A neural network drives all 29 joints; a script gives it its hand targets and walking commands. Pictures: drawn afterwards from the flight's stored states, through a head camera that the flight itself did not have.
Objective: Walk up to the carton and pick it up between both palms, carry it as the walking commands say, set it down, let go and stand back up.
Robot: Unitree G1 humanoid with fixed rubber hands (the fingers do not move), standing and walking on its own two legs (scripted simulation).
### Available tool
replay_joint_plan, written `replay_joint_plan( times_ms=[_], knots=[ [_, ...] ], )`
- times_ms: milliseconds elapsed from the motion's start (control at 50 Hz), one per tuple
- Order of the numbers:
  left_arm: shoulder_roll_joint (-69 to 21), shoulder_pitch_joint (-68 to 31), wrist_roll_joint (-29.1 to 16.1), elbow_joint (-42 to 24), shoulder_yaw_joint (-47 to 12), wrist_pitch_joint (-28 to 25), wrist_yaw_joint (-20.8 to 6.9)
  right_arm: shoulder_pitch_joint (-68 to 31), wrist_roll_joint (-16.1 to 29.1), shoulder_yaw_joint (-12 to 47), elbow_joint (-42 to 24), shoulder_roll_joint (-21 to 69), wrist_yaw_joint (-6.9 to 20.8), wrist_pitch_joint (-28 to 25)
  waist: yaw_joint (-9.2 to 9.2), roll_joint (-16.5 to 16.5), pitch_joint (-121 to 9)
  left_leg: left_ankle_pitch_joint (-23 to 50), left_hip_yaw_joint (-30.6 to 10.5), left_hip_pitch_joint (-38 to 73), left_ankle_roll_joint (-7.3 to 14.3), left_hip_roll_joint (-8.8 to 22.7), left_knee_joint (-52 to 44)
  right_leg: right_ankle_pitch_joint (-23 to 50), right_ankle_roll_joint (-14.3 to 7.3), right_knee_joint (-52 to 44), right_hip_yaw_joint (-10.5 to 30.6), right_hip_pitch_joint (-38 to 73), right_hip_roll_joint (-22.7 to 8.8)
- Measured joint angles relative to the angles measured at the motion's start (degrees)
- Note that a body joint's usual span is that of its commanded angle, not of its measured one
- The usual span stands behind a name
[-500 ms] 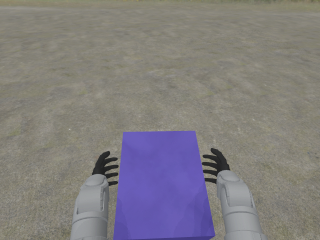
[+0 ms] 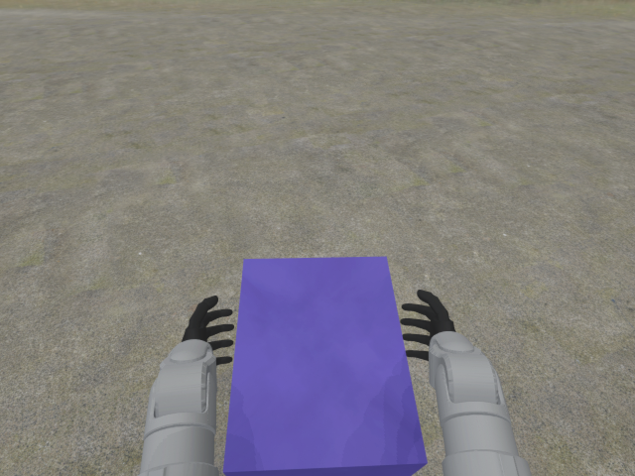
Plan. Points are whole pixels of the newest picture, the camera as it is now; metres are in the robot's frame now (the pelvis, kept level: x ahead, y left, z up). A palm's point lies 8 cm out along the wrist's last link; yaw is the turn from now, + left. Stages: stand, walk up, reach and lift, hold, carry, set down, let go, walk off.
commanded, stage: reach and lift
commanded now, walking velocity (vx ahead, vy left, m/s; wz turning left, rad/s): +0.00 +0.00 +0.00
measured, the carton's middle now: (318, 364) +0.32 +0.00 -0.04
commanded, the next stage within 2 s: hold in 0.42 s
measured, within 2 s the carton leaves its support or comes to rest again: neither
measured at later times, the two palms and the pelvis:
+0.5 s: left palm (196, 356) +0.29 +0.16 +0.05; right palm (443, 349) +0.28 -0.16 +0.05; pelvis +0.01 +0.00 +0.00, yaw +0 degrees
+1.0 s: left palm (195, 360) +0.28 +0.16 +0.05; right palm (443, 350) +0.28 -0.16 +0.05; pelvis +0.00 +0.00 +0.00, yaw +0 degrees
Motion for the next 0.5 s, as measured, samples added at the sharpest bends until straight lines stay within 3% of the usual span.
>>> replay_joint_plan(
  times_ms=[500],
  knots=[
    [0.79, 3.56, -1.70, -3.37, -3.03, 0.72, -0.14, 3.81, 1.44, 2.40, -3.48, -0.87, 0.48, 0.53, 0.22, -0.21, -0.40, 0.47, 0.36, 0.84, 0.13, -0.05, -1.62, 0.10, -0.05, -0.88, -0.09, 0.46, -0.30]
  ],
)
